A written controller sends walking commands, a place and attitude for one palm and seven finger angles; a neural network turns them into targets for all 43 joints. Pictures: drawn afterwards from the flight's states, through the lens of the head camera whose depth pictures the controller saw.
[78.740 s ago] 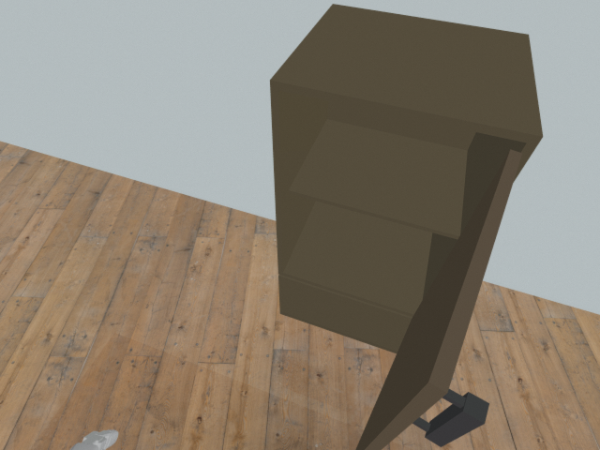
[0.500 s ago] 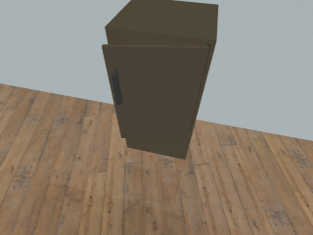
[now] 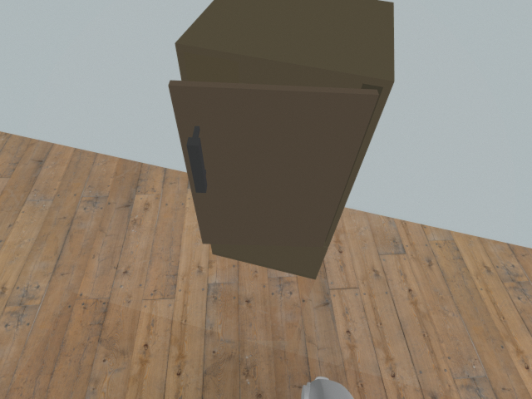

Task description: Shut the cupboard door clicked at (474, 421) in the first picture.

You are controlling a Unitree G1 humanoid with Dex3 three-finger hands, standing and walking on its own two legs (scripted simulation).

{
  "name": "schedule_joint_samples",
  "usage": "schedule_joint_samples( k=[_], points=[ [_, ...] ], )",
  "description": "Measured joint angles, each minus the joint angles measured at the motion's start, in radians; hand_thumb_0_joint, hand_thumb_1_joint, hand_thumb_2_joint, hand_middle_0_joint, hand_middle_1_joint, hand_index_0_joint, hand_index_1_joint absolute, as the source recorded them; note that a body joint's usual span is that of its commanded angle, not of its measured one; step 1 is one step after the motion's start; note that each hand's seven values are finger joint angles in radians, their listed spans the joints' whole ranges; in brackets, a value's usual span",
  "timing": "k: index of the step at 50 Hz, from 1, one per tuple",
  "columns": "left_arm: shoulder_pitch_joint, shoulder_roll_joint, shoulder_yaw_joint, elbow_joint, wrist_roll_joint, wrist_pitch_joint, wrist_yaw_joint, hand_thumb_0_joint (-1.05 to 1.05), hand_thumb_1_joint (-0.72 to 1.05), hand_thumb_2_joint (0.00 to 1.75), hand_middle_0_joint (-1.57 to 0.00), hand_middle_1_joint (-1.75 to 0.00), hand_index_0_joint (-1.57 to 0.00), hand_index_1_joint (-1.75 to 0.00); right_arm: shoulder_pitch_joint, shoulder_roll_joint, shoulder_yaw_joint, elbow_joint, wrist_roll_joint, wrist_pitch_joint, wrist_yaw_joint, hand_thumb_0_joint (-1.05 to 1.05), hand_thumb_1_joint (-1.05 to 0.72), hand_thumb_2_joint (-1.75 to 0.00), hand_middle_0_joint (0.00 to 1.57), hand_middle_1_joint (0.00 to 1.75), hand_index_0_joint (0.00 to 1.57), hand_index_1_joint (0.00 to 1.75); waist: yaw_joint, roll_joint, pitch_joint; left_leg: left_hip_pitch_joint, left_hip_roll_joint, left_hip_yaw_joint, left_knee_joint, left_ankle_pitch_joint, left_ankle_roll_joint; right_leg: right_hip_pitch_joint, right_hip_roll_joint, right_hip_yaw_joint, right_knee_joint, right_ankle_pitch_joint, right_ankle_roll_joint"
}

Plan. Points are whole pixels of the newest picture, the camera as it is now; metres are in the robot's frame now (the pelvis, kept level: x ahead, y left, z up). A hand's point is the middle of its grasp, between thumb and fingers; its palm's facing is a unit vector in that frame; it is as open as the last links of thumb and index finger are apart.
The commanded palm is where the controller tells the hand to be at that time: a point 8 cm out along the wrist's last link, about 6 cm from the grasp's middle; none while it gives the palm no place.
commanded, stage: shuffle to correct the standing spot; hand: left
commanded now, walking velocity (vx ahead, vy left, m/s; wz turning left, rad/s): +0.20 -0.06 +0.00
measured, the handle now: (199, 160) +0.59 +0.18 -0.05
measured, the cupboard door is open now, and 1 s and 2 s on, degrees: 14 14 14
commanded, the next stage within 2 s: come to a stop and stand still in 0.28 s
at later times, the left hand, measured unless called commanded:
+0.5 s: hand (198, 367) +0.20 +0.13 -0.19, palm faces +0.10 -0.98 -0.16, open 7.2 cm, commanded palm none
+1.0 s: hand (192, 372) +0.19 +0.14 -0.18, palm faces +0.05 -0.97 -0.23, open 7.4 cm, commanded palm none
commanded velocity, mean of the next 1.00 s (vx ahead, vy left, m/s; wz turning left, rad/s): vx -0.02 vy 0.00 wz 0.00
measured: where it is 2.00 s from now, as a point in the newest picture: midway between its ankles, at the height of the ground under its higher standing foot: outside the picture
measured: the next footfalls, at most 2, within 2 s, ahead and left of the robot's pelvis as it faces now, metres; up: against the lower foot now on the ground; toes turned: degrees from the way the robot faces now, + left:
right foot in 0.18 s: +0.21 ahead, -0.13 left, +0.00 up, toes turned -1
left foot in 0.48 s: +0.20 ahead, +0.06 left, +0.00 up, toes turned +2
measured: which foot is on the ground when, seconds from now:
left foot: down 0.00-0.18, up 0.20-0.46, down 0.48-1.00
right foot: up 0.00-0.16, down 0.18-1.00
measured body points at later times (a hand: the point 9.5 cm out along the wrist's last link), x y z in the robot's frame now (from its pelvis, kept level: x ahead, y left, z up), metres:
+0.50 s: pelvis +0.16 -0.05 -0.01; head +0.17 -0.03 +0.44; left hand +0.19 +0.18 -0.17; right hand +0.24 -0.29 -0.15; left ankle +0.20 +0.06 -0.75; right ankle +0.17 -0.15 -0.74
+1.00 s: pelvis +0.16 -0.04 -0.01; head +0.19 -0.04 +0.44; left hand +0.19 +0.19 -0.17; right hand +0.24 -0.28 -0.16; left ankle +0.15 +0.06 -0.73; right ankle +0.17 -0.15 -0.74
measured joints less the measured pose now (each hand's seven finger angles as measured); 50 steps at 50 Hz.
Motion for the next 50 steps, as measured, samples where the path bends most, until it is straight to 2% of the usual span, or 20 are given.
schedule_joint_samples(
  k=[4, 7, 9, 11, 13, 14, 16, 18, 22, 24, 27, 31, 36, 40, 42, 45, 47, 50],
  points=[
    [-0.077, 0.024, 0.006, -0.029, -0.011, -0.004, -0.008, 0.03, 0.95, 0.90, -0.19, -0.30, -0.20, -0.30, 0.009, 0.007, -0.001, 0.012, -0.006, 0.009, 0.004, 0.01, -0.90, -0.90, 0.20, 0.29, 0.20, 0.30, -0.020, 0.024, 0.033, 0.056, 0.023, -0.004, -0.023, -0.027, -0.029, 0.002, -0.010, -0.024, -0.222, 0.029, 0.000],
    [-0.127, 0.028, 0.004, -0.051, -0.013, -0.020, -0.013, 0.03, 0.94, 0.90, -0.19, -0.30, -0.20, -0.30, 0.015, -0.001, -0.007, 0.019, -0.006, 0.022, 0.009, 0.01, -0.90, -0.90, 0.20, 0.30, 0.20, 0.30, -0.035, 0.046, 0.055, 0.078, 0.050, -0.010, 0.038, -0.094, -0.056, 0.068, 0.011, -0.051, -0.390, 0.069, -0.009],
    [-0.146, 0.036, 0.002, -0.068, -0.011, -0.049, -0.013, 0.02, 0.94, 0.90, -0.19, -0.30, -0.20, -0.30, 0.033, -0.002, -0.010, 0.024, 0.003, 0.029, 0.015, 0.01, -0.90, -0.90, 0.20, 0.30, 0.21, 0.30, -0.035, 0.035, 0.054, 0.031, 0.060, -0.014, 0.210, -0.171, -0.046, 0.127, 0.009, -0.056, -0.451, 0.151, -0.029],
    [-0.166, 0.019, 0.001, -0.077, -0.019, -0.063, -0.003, 0.02, 0.93, 0.90, -0.19, -0.30, -0.20, -0.30, 0.001, -0.022, -0.014, 0.032, 0.013, 0.055, 0.020, 0.01, -0.90, -0.90, 0.20, 0.30, 0.21, 0.30, -0.028, 0.056, 0.069, -0.093, 0.071, -0.060, 0.542, -0.253, -0.014, 0.130, 0.020, -0.078, -0.374, 0.098, -0.031],
    [-0.162, 0.000, -0.003, -0.079, -0.021, -0.059, 0.006, 0.01, 0.93, 0.90, -0.19, -0.30, -0.20, -0.30, -0.045, -0.045, -0.026, 0.026, 0.009, 0.075, 0.023, 0.01, -0.90, -0.90, 0.20, 0.30, 0.20, 0.30, -0.022, 0.064, 0.064, -0.219, 0.074, -0.074, 0.779, -0.233, 0.004, 0.162, 0.034, -0.091, -0.379, 0.047, -0.030],
    [-0.154, -0.010, -0.005, -0.076, -0.019, -0.055, 0.011, 0.01, 0.92, 0.90, -0.19, -0.30, -0.20, -0.30, -0.070, -0.056, -0.032, 0.016, 0.006, 0.080, 0.024, 0.01, -0.90, -0.90, 0.20, 0.30, 0.20, 0.30, -0.022, 0.064, 0.058, -0.267, 0.079, -0.070, 0.823, -0.210, 0.005, 0.182, 0.041, -0.095, -0.401, 0.042, -0.029],
    [-0.136, -0.019, 0.006, -0.069, -0.021, -0.052, 0.029, 0.00, 0.94, 0.90, -0.20, -0.30, -0.20, -0.30, -0.117, -0.072, -0.040, -0.013, 0.003, 0.081, 0.024, 0.01, -0.90, -0.90, 0.20, 0.29, 0.20, 0.30, -0.023, 0.055, 0.040, -0.328, 0.089, -0.055, 0.781, -0.173, -0.003, 0.221, 0.051, -0.101, -0.457, 0.056, -0.025],
    [-0.120, -0.006, 0.009, -0.062, -0.016, -0.050, 0.033, -0.01, 0.96, 0.90, -0.20, -0.30, -0.20, -0.30, -0.155, -0.079, -0.043, -0.044, 0.002, 0.073, 0.024, 0.01, -0.91, -0.90, 0.19, 0.29, 0.20, 0.30, -0.017, 0.040, 0.021, -0.343, 0.092, -0.034, 0.641, -0.138, -0.014, 0.256, 0.057, -0.103, -0.505, 0.064, -0.030],
    [-0.077, 0.011, -0.002, -0.038, -0.018, -0.037, 0.020, -0.01, 0.96, 0.90, -0.20, -0.30, -0.20, -0.30, -0.211, -0.087, -0.042, -0.088, 0.000, 0.048, 0.024, 0.01, -0.91, -0.90, 0.19, 0.29, 0.20, 0.30, 0.007, 0.023, -0.002, -0.272, 0.075, 0.002, 0.326, -0.023, -0.030, 0.311, 0.068, -0.095, -0.529, 0.041, -0.024],
    [-0.051, 0.005, -0.010, -0.026, -0.023, -0.024, 0.018, -0.01, 0.95, 0.90, -0.20, -0.30, -0.20, -0.30, -0.222, -0.096, -0.034, -0.099, 0.002, 0.033, 0.019, 0.01, -0.91, -0.90, 0.19, 0.29, 0.20, 0.30, 0.018, 0.045, -0.011, -0.216, 0.082, -0.009, 0.197, 0.091, -0.024, 0.326, 0.089, -0.100, -0.496, 0.003, -0.014],
    [-0.033, 0.004, -0.023, 0.005, -0.025, -0.005, 0.026, 0.00, 0.94, 0.90, -0.20, -0.30, -0.20, -0.30, -0.248, -0.075, -0.015, -0.080, 0.005, 0.046, 0.008, 0.00, -0.91, -0.90, 0.19, 0.29, 0.20, 0.30, 0.036, 0.017, -0.012, -0.181, 0.066, -0.004, 0.206, 0.045, -0.011, 0.367, 0.074, -0.093, -0.499, -0.021, 0.001],
    [-0.007, -0.014, -0.041, 0.017, -0.024, 0.001, 0.030, 0.00, 0.93, 0.90, -0.20, -0.30, -0.20, -0.30, -0.287, -0.050, -0.005, -0.078, 0.015, 0.065, -0.001, 0.00, -0.91, -0.90, 0.19, 0.29, 0.20, 0.30, 0.056, 0.005, -0.003, -0.136, 0.045, 0.012, 0.135, 0.048, -0.014, 0.392, 0.059, -0.080, -0.538, -0.022, 0.006],
    [0.007, -0.030, -0.038, -0.005, -0.020, 0.013, 0.034, 0.01, 0.92, 0.90, -0.20, -0.30, -0.20, -0.30, -0.333, -0.043, -0.019, -0.116, 0.016, 0.088, -0.005, 0.00, -0.90, -0.90, 0.20, 0.29, 0.20, 0.30, 0.053, 0.021, 0.038, -0.149, 0.041, 0.030, 0.139, 0.047, -0.014, 0.352, 0.052, -0.061, -0.491, -0.037, 0.007],
    [0.005, -0.025, -0.026, -0.032, -0.014, 0.018, 0.041, 0.01, 0.91, 0.90, -0.20, -0.30, -0.20, -0.30, -0.336, -0.058, -0.035, -0.130, 0.013, 0.109, -0.004, 0.01, -0.90, -0.90, 0.20, 0.30, 0.20, 0.30, 0.047, 0.043, 0.053, -0.182, 0.054, 0.032, 0.187, 0.030, -0.019, 0.321, 0.058, -0.056, -0.452, -0.055, -0.006],
    [0.001, -0.020, -0.022, -0.043, -0.011, 0.017, 0.044, 0.01, 0.91, 0.90, -0.20, -0.30, -0.20, -0.30, -0.324, -0.069, -0.043, -0.130, 0.013, 0.118, -0.002, 0.01, -0.90, -0.90, 0.20, 0.29, 0.20, 0.30, 0.040, 0.051, 0.054, -0.203, 0.053, 0.015, 0.231, 0.014, -0.023, 0.314, 0.058, -0.063, -0.436, -0.061, -0.013],
    [-0.013, -0.015, -0.019, -0.050, -0.008, 0.016, 0.049, 0.01, 0.91, 0.90, -0.20, -0.30, -0.20, -0.30, -0.297, -0.084, -0.053, -0.113, 0.015, 0.132, -0.002, 0.01, -0.90, -0.90, 0.20, 0.29, 0.20, 0.30, 0.037, 0.052, 0.051, -0.230, 0.033, -0.032, 0.352, -0.115, -0.028, 0.317, 0.052, -0.075, -0.430, -0.062, -0.020],
    [-0.017, -0.013, -0.022, -0.057, -0.006, 0.013, 0.057, 0.01, 0.91, 0.90, -0.20, -0.30, -0.20, -0.30, -0.282, -0.090, -0.053, -0.102, 0.018, 0.137, 0.001, 0.01, -0.90, -0.90, 0.20, 0.29, 0.20, 0.30, 0.042, 0.047, 0.048, -0.223, 0.025, -0.045, 0.375, -0.158, -0.035, 0.317, 0.051, -0.071, -0.433, -0.053, -0.015],
    [0.005, -0.017, -0.038, -0.094, -0.009, -0.003, 0.065, 0.01, 0.91, 0.90, -0.20, -0.30, -0.20, -0.30, -0.264, -0.109, -0.052, -0.138, 0.025, 0.137, 0.017, 0.01, -0.90, -0.90, 0.20, 0.29, 0.20, 0.30, 0.038, 0.055, 0.038, -0.207, 0.011, -0.069, 0.372, -0.124, -0.017, 0.303, 0.064, -0.047, -0.441, -0.027, -0.003]
  ],
)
